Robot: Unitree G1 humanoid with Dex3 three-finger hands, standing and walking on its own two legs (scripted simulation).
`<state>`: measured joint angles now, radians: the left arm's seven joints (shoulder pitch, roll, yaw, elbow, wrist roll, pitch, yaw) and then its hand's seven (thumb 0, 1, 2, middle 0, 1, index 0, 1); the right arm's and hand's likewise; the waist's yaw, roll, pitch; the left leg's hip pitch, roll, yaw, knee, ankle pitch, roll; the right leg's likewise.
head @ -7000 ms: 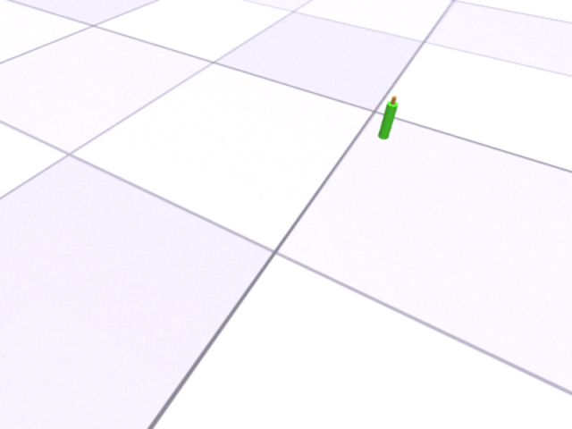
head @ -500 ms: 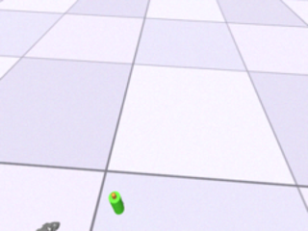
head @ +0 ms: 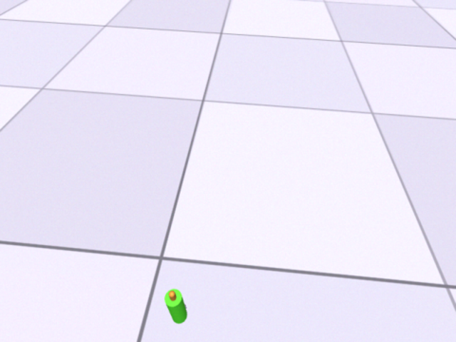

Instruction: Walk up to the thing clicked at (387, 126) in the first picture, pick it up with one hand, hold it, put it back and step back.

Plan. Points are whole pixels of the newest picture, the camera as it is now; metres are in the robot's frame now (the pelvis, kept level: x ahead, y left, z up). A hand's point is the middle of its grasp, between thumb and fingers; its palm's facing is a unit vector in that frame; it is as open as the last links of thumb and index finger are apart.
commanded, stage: walk up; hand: left
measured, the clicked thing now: (176, 305) +0.38 +0.19 -0.65
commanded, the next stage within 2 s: stand in 0.42 s
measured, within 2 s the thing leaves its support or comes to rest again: neither
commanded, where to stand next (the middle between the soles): +0.03 -0.01 m, yaw -1 degrees
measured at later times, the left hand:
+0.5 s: hand out of the picture +0.09 +0.25 -0.16, palm faces -0.01 -0.94 -0.34, open 7.4 cm
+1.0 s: hand out of the picture +0.08 +0.24 -0.16, palm faces -0.02 -0.94 -0.34, open 7.4 cm
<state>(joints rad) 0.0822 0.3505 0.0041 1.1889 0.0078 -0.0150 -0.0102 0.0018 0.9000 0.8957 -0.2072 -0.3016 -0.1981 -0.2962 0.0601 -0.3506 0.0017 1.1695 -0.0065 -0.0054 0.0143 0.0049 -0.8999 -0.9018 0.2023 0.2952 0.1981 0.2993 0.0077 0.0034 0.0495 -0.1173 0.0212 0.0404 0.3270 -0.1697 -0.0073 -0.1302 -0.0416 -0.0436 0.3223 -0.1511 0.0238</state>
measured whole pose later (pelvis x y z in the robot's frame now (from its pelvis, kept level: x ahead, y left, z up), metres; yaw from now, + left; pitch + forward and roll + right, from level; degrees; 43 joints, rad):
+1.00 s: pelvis +0.01 -0.01 +0.00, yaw +1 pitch -2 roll +0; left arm 0.10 0.35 -0.01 1.14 0.01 -0.01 -0.01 0.00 0.90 0.90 -0.21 -0.30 -0.20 -0.30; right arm 0.09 -0.35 0.00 1.15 -0.01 -0.01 0.01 0.01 -0.90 -0.90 0.20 0.30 0.20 0.30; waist -0.01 0.00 0.04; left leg -0.10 0.03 0.02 0.31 -0.17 -0.02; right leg -0.11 -0.03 -0.06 0.32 -0.17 0.01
